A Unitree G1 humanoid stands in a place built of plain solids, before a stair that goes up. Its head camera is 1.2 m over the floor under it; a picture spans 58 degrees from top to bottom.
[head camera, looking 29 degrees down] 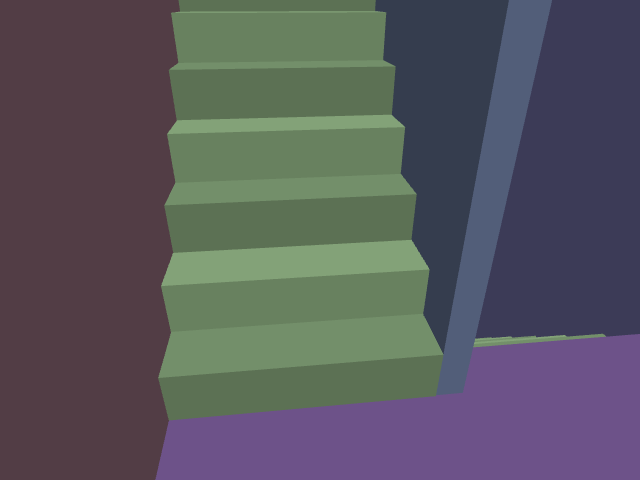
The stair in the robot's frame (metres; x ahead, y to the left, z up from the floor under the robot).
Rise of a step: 0.19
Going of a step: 0.21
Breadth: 0.90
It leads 6 degrees to the left of straight ahead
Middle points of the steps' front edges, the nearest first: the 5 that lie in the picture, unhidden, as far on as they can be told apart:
1.00 0.05 0.19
1.21 0.07 0.39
1.42 0.09 0.58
1.63 0.12 0.77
1.84 0.14 0.96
